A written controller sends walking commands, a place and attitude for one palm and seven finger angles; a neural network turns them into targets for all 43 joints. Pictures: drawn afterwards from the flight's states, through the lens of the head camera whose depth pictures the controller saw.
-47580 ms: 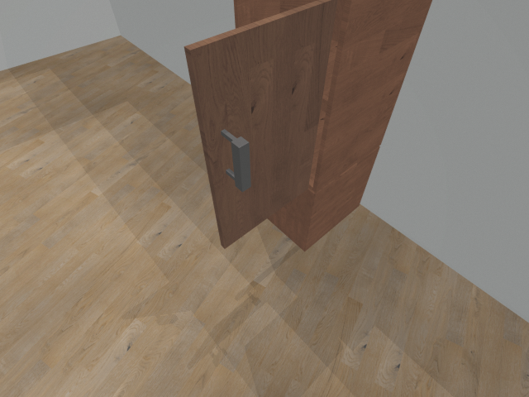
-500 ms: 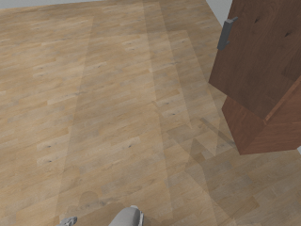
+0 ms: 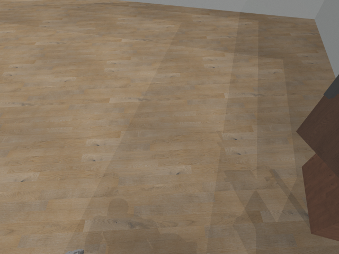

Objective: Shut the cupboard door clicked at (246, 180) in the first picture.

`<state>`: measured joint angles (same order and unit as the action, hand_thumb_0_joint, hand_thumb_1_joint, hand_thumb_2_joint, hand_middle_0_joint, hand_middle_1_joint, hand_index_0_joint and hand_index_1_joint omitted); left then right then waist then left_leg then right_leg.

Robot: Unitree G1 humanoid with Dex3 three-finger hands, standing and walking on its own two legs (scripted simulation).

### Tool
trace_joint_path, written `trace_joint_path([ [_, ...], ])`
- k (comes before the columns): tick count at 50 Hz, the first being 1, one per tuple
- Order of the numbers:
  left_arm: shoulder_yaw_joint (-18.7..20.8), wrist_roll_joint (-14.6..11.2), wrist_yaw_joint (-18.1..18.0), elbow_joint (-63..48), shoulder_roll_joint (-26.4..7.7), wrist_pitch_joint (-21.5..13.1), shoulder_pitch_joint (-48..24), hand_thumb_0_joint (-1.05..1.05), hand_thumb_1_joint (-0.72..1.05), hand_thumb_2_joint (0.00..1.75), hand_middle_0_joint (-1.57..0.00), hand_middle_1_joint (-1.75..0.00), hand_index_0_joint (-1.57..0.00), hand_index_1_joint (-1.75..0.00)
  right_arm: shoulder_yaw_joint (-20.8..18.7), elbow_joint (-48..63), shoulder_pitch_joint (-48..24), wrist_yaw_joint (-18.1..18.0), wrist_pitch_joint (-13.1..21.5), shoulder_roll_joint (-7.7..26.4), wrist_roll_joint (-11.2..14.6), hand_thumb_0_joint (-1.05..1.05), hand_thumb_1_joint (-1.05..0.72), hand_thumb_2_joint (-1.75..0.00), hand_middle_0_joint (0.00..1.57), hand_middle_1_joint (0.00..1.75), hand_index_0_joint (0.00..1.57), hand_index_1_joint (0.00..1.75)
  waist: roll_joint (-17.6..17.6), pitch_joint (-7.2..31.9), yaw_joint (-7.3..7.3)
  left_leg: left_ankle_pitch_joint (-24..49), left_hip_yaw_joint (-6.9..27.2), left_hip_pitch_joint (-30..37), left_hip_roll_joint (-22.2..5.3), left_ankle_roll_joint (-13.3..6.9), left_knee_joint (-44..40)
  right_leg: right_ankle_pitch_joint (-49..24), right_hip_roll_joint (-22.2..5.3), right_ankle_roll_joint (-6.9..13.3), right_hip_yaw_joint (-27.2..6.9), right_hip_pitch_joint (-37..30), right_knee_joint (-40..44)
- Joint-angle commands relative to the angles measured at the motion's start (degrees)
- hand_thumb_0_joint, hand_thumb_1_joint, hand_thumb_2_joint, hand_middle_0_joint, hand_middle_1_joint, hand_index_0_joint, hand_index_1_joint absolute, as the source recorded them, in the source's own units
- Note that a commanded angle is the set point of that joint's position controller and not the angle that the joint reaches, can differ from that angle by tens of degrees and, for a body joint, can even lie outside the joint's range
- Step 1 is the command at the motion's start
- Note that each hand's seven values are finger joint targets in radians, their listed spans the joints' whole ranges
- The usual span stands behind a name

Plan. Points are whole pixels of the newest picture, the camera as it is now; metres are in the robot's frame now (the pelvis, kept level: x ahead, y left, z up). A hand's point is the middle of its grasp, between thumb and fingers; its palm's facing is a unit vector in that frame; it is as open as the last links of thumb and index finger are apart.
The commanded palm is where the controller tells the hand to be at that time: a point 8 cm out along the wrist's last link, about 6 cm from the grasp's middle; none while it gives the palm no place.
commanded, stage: walk to a spot facing it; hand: left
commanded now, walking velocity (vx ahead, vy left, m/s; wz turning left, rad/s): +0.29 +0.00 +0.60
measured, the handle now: out of the picture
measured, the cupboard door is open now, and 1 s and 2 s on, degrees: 34 34 34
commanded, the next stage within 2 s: turn to face it in 0.38 s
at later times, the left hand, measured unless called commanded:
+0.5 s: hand out of the picture +0.03 +0.19 -0.19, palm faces +0.40 -0.90 -0.16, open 7.4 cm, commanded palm none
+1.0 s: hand (93, 192) +0.31 +0.27 -0.16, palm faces +0.16 -0.96 -0.22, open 7.4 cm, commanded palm none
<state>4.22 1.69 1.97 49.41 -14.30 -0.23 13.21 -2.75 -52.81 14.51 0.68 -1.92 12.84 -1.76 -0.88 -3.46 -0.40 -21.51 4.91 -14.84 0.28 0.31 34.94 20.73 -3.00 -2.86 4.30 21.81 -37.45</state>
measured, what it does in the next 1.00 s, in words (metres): walks ahead: left foot, then right foot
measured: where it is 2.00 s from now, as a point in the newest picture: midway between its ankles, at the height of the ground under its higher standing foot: (156, 233)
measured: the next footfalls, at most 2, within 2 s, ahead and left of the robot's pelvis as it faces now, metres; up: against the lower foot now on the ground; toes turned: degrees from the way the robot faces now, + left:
left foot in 0.46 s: +0.23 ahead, +0.16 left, +0.00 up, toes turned +27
right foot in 0.90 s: +0.32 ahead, -0.02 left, +0.00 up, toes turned +5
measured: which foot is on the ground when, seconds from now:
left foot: down 0.00-0.00, up 0.02-0.44, down 0.46-0.92, up 0.94-1.00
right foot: down 0.00-0.46, up 0.48-0.88, down 0.90-1.00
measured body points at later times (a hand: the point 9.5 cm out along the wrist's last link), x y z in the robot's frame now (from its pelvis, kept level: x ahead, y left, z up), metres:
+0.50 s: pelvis +0.14 +0.05 -0.02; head +0.19 +0.09 +0.43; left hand +0.01 +0.24 -0.17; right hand +0.38 -0.12 -0.13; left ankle +0.20 +0.14 -0.73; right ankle +0.07 -0.12 -0.68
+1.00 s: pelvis +0.25 +0.07 +0.00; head +0.30 +0.06 +0.44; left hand +0.30 +0.32 -0.14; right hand +0.33 -0.17 -0.16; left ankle +0.19 +0.16 -0.68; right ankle +0.28 -0.02 -0.73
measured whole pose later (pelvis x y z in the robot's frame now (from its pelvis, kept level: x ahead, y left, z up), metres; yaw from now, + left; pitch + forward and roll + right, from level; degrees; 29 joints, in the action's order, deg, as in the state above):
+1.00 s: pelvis +0.25 +0.07 +0.00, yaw +7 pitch +0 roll -1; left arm 3.6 1.5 -0.3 52.7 -9.3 0.6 10.6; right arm -3.2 -56.4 11.6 -1.7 -3.3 12.3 -0.8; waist -2.3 -5.9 -0.2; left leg -31.0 -7.2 -20.8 -4.5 1.3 56.0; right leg 17.8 1.5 2.9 3.7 19.2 -36.6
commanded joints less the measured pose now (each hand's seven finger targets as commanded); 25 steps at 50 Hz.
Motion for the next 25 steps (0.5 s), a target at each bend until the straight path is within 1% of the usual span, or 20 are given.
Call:
trace_joint_path([
  [1, 2.9, 0.2, -2.5, -0.5, -12.6, -1.6, 15.4, 0.00, 0.90, 0.90, -0.20, -0.30, -0.20, -0.30, -2.0, 8.4, -7.9, 0.0, 1.8, 5.6, 0.5, 0.00, -0.90, -0.90, 0.20, 0.30, 0.20, 0.30, 18.1, 1.6, 7.13, -14.4, -1.3, -30.4, 1.8, -1.4, 32.1, 30.3, -25.4, 9.0, -36.7, -20.8, 31.3],
  [2, 2.8, 0.2, -2.9, -1.3, -11.6, -2.0, 11.2, 0.00, 0.90, 0.90, -0.20, -0.30, -0.20, -0.30, -2.5, 7.7, -7.6, 0.2, 1.8, 5.7, 0.1, 0.00, -0.90, -0.90, 0.20, 0.30, 0.20, 0.30, 14.7, -0.1, 4.47, -9.0, 0.6, -30.2, -1.2, -1.4, 38.6, 31.9, -25.7, 10.5, -37.5, -14.9, 31.4],
  [3, 2.2, 0.3, -3.0, -1.9, -9.0, -2.3, 6.9, 0.00, 0.90, 0.90, -0.20, -0.30, -0.20, -0.30, -2.6, 6.6, -7.4, 0.5, 1.6, 5.5, -0.2, 0.00, -0.90, -0.90, 0.20, 0.30, 0.20, 0.30, 11.7, -2.2, 2.37, -3.4, 0.8, -29.5, -3.4, -1.1, 40.6, 27.6, -24.1, 9.5, -30.4, -10.7, 30.6],
  [4, 1.5, 0.2, -3.0, -2.1, -6.1, -2.7, 4.1, 0.00, 0.90, 0.90, -0.20, -0.30, -0.20, -0.30, -2.5, 5.6, -6.7, 1.0, 1.3, 4.8, -0.3, 0.00, -0.90, -0.90, 0.20, 0.30, 0.20, 0.30, 9.1, -2.1, 0.67, 1.7, -0.4, -27.0, -4.7, -0.5, 40.3, 18.1, -21.0, 8.1, -20.4, -8.6, 29.0],
  [5, 1.1, 0.1, -2.9, -1.9, -4.7, -3.2, 3.4, 0.00, 0.90, 0.90, -0.20, -0.30, -0.20, -0.30, -2.2, 4.6, -5.3, 1.5, 1.0, 3.6, -0.2, 0.00, -0.90, -0.90, 0.20, 0.30, 0.20, 0.30, 8.5, -0.6, -0.13, 4.8, -1.9, -24.8, -5.0, 0.0, 39.0, 8.1, -18.3, 7.2, -11.9, -9.3, 27.4],
  [6, 1.1, 0.1, -3.0, -1.1, -4.0, -3.5, 4.1, 0.00, 0.90, 0.90, -0.20, -0.30, -0.20, -0.30, -2.0, 4.2, -4.7, 1.7, 0.9, 2.5, 0.1, 0.00, -0.90, -0.90, 0.20, 0.30, 0.20, 0.30, 9.2, 0.2, -0.28, 5.4, -3.3, -23.8, -5.2, 0.2, 36.5, 0.9, -17.1, 7.0, -7.0, -11.1, 26.3],
  [7, 1.0, 0.1, -3.0, -0.3, -3.5, -3.8, 5.6, 0.00, 0.90, 0.90, -0.20, -0.30, -0.20, -0.30, -1.8, 3.9, -5.0, 1.9, 0.8, 2.0, 0.2, 0.00, -0.90, -0.90, 0.20, 0.30, 0.20, 0.30, 8.7, 0.5, 0.18, 6.2, -4.6, -24.4, -5.0, 0.5, 34.4, -6.3, -16.4, 7.0, -3.3, -13.6, 25.6],
  [9, 0.9, 0.0, -3.1, 1.7, -3.2, -4.1, 8.8, 0.00, 0.90, 0.90, -0.20, -0.30, -0.20, -0.30, -1.5, 4.5, -7.1, 2.1, 0.7, 0.9, 0.3, 0.00, -0.90, -0.90, 0.20, 0.30, 0.20, 0.30, 8.9, 0.6, 1.29, 5.9, -6.7, -26.0, -4.9, 0.7, 29.8, -17.7, -16.6, 7.3, 1.0, -18.8, 24.0],
  [11, 0.9, 0.1, -3.2, 3.6, -3.3, -4.3, 11.9, 0.00, 0.90, 0.90, -0.20, -0.30, -0.20, -0.30, -1.0, 5.2, -9.8, 2.4, 0.9, -0.1, 0.3, 0.00, -0.90, -0.90, 0.20, 0.30, 0.20, 0.30, 7.6, 0.7, 2.50, 5.2, -8.3, -26.8, -4.7, 0.3, 24.0, -26.3, -17.0, 7.3, 3.4, -23.8, 22.2],
  [13, 0.9, 0.1, -3.2, 4.3, -3.7, -4.2, 12.9, 0.00, 0.90, 0.90, -0.20, -0.30, -0.20, -0.30, -0.5, 6.2, -12.3, 2.7, 1.0, -0.7, 0.2, 0.00, -0.90, -0.90, 0.20, 0.30, 0.20, 0.30, 8.3, -0.5, 2.97, 5.4, -10.1, -25.9, -4.6, -0.1, 18.4, -30.6, -17.7, 7.1, 6.0, -24.6, 21.2],
  [15, 0.8, 0.1, -3.2, 4.7, -4.1, -4.1, 13.4, 0.00, 0.90, 0.90, -0.20, -0.30, -0.20, -0.30, -0.2, 7.1, -14.4, 2.9, 1.1, -0.6, 0.3, 0.00, -0.90, -0.90, 0.20, 0.30, 0.20, 0.30, 8.9, -1.3, 3.12, 5.7, -11.4, -23.9, -4.2, -0.8, 13.4, -33.3, -18.3, 6.8, 7.4, -24.6, 20.4],
  [16, 0.9, 0.2, -3.2, 5.1, -4.3, -4.1, 13.6, 0.00, 0.90, 0.90, -0.20, -0.30, -0.20, -0.30, -0.2, 7.4, -15.0, 3.1, 1.3, -0.3, 0.3, 0.00, -0.90, -0.90, 0.20, 0.30, 0.20, 0.30, 9.1, -1.0, 3.24, 4.7, -11.9, -22.2, -4.1, -1.2, 9.9, -35.2, -18.7, 6.8, 7.7, -25.5, 18.9],
  [18, 1.2, 0.1, -3.2, 4.7, -5.7, -3.9, 12.6, 0.00, 0.90, 0.90, -0.20, -0.30, -0.20, -0.30, -0.3, 7.6, -13.5, 2.8, 1.6, 0.4, 0.3, 0.00, -0.90, -0.90, 0.20, 0.30, 0.20, 0.30, 9.2, 0.4, 2.07, 2.9, -14.4, -15.6, -1.8, -2.7, 6.0, -43.7, -19.7, 6.7, 9.5, -24.6, 14.8],
  [19, 1.5, 0.0, -3.2, 4.4, -6.8, -3.9, 11.5, 0.00, 0.90, 0.90, -0.20, -0.30, -0.20, -0.30, -0.6, 7.1, -10.7, 2.6, 1.8, 1.1, 0.2, 0.00, -0.90, -0.90, 0.20, 0.30, 0.20, 0.30, 9.8, 2.2, 0.37, 2.2, -15.6, -10.2, -0.2, -3.6, 4.0, -48.3, -19.8, 6.3, 10.9, -23.4, 10.6],
  [20, 1.7, -0.3, -3.1, 4.1, -7.6, -3.7, 10.4, 0.00, 0.90, 0.90, -0.20, -0.30, -0.20, -0.30, -1.1, 6.0, -5.7, 2.2, 2.0, 2.8, -0.1, 0.00, -0.90, -0.90, 0.20, 0.30, 0.20, 0.30, 8.7, 4.9, -2.32, 4.6, -16.5, -1.4, 1.7, -4.3, 0.4, -48.8, -18.5, 5.1, 13.1, -20.1, 3.3],
  [21, 1.6, -0.5, -2.8, 3.6, -7.4, -3.5, 9.4, 0.00, 0.90, 0.90, -0.20, -0.30, -0.20, -0.30, -2.0, 4.1, 2.0, 1.8, 2.2, 6.2, -0.3, 0.00, -0.90, -0.90, 0.20, 0.30, 0.20, 0.30, 4.1, 9.4, -6.47, 9.5, -13.3, 13.0, 0.1, -5.3, -5.1, -38.6, -16.7, 3.0, 14.1, -11.6, -10.0],
  [22, 1.5, -1.1, -1.8, 0.9, -4.7, -3.0, 9.3, 0.00, 0.90, 0.90, -0.20, -0.30, -0.20, -0.30, -4.1, 3.0, 9.1, 0.9, 2.6, 14.5, -0.8, 0.00, -0.90, -0.90, 0.20, 0.30, 0.20, 0.30, -11.7, 15.6, -9.08, 20.3, 11.6, 27.7, -16.6, -12.9, -7.2, -0.8, -7.1, -0.8, 13.4, 7.1, -29.2],
  [23, 0.7, -1.0, -1.8, -3.0, -4.2, -2.8, 3.5, 0.00, 0.90, 0.90, -0.20, -0.30, -0.20, -0.30, -4.6, 1.7, 12.9, 0.1, 2.4, 18.9, 0.2, 0.00, -0.90, -0.90, 0.20, 0.30, 0.20, 0.30, -11.0, 16.3, -10.29, 29.8, 24.6, 29.9, -25.9, -18.2, -12.4, 15.9, -3.5, -0.6, 4.1, 17.7, -38.8],
  [24, 1.0, -0.7, -2.5, -3.8, -3.7, -2.6, 2.2, 0.00, 0.90, 0.90, -0.20, -0.30, -0.20, -0.30, -3.9, 2.1, 10.4, -0.3, 2.6, 17.4, 0.3, 0.00, -0.90, -0.90, 0.20, 0.30, 0.20, 0.30, -3.2, 14.0, -8.25, 23.2, 19.9, 21.9, -26.5, -16.8, -13.4, 13.2, -4.8, 0.1, -0.6, 17.3, -40.6],
  [25, 0.5, -0.6, -2.9, -2.0, -1.0, -2.1, 3.4, 0.00, 0.90, 0.90, -0.20, -0.30, -0.20, -0.30, -2.9, 3.7, 5.0, -1.0, 3.1, 14.9, 0.3, 0.00, -0.90, -0.90, 0.20, 0.30, 0.20, 0.30, -6.5, 11.6, -5.77, 17.4, 16.5, 14.5, -24.1, -14.7, -15.0, 9.8, -5.9, 0.3, -2.2, 17.1, -40.1],
])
